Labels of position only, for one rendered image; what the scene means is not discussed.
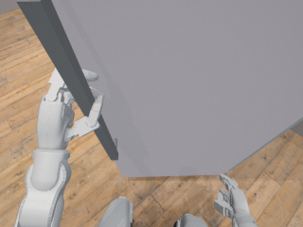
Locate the robot right forearm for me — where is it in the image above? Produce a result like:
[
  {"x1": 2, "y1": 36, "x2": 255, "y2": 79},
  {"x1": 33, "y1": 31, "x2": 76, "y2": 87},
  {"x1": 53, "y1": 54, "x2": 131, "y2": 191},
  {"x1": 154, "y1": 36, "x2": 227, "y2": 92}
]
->
[{"x1": 232, "y1": 212, "x2": 258, "y2": 227}]

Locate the left robot thigh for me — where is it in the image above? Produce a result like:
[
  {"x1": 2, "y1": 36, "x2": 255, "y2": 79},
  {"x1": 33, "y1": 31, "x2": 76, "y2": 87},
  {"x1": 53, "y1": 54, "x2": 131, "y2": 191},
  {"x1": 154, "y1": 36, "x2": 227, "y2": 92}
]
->
[{"x1": 98, "y1": 198, "x2": 134, "y2": 227}]

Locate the left robot hand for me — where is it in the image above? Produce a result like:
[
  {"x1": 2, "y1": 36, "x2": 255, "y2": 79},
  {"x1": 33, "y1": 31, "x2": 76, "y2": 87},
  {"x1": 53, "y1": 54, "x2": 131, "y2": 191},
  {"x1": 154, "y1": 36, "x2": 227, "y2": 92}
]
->
[{"x1": 36, "y1": 68, "x2": 105, "y2": 150}]

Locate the robot thigh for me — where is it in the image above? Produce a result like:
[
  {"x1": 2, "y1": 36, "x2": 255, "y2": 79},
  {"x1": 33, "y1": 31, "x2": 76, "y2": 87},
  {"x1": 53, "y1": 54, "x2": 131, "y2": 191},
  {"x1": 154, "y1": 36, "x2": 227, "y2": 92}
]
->
[
  {"x1": 98, "y1": 198, "x2": 134, "y2": 227},
  {"x1": 176, "y1": 215, "x2": 208, "y2": 227}
]

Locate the fridge door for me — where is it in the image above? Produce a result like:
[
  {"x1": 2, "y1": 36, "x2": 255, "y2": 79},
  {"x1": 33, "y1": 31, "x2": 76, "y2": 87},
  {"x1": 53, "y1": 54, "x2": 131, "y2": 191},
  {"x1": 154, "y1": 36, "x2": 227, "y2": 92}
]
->
[{"x1": 51, "y1": 0, "x2": 303, "y2": 178}]

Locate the handle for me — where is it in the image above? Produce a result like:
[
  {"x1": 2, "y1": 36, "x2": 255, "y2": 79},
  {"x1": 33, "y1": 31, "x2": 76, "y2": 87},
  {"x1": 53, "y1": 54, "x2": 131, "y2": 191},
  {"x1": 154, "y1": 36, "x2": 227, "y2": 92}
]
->
[{"x1": 16, "y1": 0, "x2": 118, "y2": 161}]

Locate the robot left forearm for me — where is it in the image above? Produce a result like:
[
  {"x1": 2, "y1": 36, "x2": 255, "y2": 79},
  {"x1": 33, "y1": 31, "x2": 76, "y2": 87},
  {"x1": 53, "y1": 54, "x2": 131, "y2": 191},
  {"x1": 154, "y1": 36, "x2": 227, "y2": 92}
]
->
[{"x1": 13, "y1": 148, "x2": 72, "y2": 227}]

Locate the right robot hand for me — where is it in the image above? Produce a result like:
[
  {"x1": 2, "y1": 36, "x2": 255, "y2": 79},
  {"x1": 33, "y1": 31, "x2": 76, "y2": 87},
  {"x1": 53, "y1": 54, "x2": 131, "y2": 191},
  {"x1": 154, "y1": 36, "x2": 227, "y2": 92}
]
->
[{"x1": 214, "y1": 173, "x2": 250, "y2": 219}]

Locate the right robot thigh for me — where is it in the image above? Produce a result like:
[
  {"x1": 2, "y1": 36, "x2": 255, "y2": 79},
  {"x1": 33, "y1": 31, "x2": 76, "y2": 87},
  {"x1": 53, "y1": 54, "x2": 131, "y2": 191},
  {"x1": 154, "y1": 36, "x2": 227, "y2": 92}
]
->
[{"x1": 176, "y1": 215, "x2": 208, "y2": 227}]

